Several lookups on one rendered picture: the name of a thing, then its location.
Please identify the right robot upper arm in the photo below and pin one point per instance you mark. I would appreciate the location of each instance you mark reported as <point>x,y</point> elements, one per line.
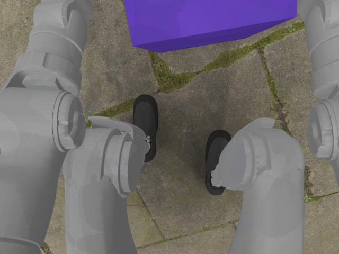
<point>323,132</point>

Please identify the right robot shin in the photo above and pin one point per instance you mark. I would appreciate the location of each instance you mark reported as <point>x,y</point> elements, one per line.
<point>221,176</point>

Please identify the robot right forearm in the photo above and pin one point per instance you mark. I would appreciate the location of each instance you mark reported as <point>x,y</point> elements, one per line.
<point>321,20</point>

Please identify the carton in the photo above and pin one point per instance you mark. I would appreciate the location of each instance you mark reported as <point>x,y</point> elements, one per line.
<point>168,25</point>

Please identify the left robot upper arm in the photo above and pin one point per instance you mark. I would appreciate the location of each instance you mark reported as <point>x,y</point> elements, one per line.
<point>37,129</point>

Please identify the right robot foot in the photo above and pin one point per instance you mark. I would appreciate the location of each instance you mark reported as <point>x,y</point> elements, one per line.
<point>217,141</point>

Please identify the robot left forearm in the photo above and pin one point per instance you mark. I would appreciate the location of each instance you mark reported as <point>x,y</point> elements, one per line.
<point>56,46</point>

